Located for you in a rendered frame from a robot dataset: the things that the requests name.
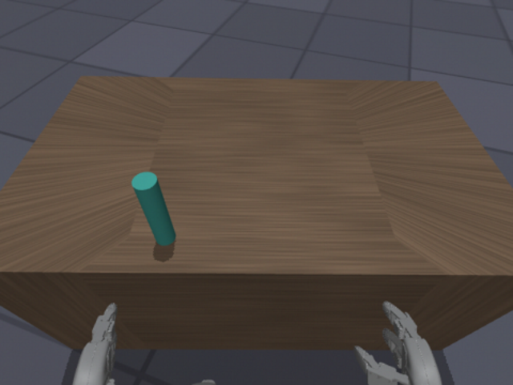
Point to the left robot hand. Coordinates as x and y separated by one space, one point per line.
98 357

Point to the right robot hand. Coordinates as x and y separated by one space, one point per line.
412 354

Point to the can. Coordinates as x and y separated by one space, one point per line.
151 199

